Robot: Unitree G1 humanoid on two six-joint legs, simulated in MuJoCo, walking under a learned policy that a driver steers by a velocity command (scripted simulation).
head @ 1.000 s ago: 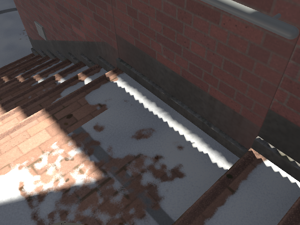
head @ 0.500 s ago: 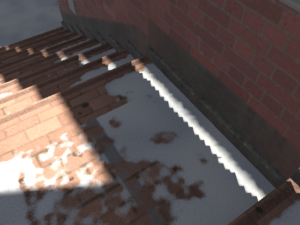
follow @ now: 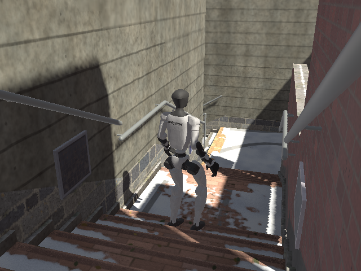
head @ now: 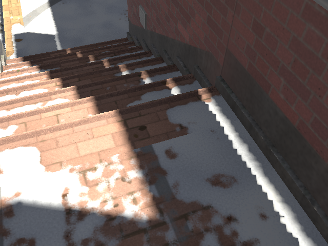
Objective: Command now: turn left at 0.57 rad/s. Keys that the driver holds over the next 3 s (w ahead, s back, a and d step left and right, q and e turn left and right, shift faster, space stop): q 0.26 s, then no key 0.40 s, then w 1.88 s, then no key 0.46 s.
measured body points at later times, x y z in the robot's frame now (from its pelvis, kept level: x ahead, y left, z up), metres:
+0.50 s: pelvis +0.01 -0.07 +0.00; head +0.04 -0.07 +0.44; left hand +0.06 +0.19 -0.12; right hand +0.17 -0.30 -0.14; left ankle -0.04 +0.09 -0.66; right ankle +0.01 -0.15 -0.74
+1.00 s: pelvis +0.06 -0.02 -0.02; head +0.07 -0.01 +0.43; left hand +0.07 +0.26 -0.14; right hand +0.16 -0.24 -0.15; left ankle -0.05 +0.06 -0.74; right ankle +0.05 -0.14 -0.68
